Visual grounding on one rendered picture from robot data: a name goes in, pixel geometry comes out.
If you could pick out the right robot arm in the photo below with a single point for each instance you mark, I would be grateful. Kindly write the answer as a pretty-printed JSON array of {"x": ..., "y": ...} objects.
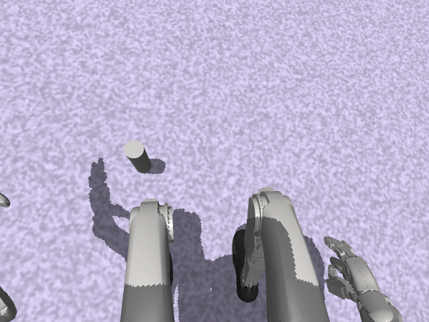
[{"x": 376, "y": 307}]

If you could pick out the can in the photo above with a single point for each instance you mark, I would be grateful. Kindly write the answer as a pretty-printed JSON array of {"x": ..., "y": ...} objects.
[{"x": 136, "y": 153}]

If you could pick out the right robot hand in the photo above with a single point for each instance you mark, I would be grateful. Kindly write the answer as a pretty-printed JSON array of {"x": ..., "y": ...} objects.
[{"x": 358, "y": 278}]

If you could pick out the left robot arm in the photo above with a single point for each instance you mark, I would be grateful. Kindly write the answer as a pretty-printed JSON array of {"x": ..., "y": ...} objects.
[{"x": 8, "y": 310}]

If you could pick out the right robot foot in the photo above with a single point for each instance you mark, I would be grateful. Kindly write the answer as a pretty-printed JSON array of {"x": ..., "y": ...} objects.
[{"x": 246, "y": 294}]

